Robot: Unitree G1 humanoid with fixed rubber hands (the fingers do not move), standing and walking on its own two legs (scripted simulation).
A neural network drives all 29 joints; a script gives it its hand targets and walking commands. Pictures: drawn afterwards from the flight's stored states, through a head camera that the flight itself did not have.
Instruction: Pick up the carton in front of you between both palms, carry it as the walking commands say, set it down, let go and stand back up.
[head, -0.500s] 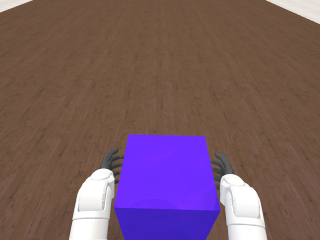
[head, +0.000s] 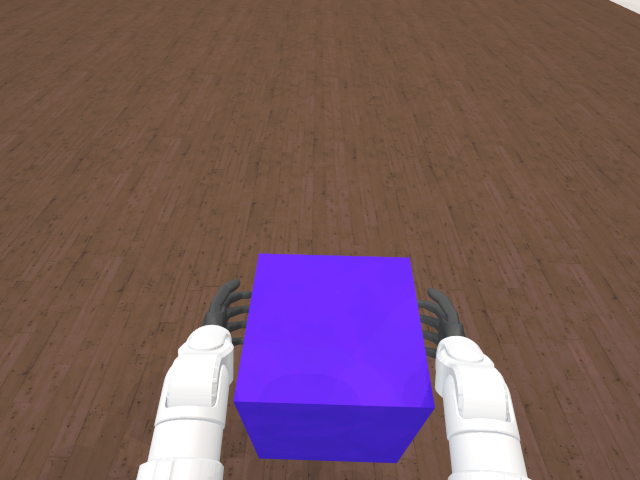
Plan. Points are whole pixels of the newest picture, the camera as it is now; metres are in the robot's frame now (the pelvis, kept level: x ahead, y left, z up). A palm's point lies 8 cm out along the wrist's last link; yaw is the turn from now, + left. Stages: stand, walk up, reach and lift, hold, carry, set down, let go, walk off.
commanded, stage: carry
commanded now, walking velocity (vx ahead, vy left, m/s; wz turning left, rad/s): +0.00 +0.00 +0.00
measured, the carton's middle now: (330, 362) +0.30 +0.00 -0.05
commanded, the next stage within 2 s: hold in 0.44 s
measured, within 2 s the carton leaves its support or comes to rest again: neither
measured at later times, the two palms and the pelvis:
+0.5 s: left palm (222, 341) +0.28 +0.14 +0.04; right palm (458, 353) +0.28 -0.16 +0.04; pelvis +0.00 -0.01 +0.01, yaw -2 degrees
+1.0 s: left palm (229, 323) +0.30 +0.14 +0.04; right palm (465, 368) +0.25 -0.16 +0.05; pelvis +0.00 +0.04 +0.01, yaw -10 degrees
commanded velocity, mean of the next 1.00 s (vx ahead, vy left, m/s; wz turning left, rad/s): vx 0.00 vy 0.00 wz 0.00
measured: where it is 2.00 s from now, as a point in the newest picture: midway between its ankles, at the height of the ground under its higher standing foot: outside the picture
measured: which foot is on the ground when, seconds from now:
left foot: down 0.00-1.00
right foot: down 0.00-1.00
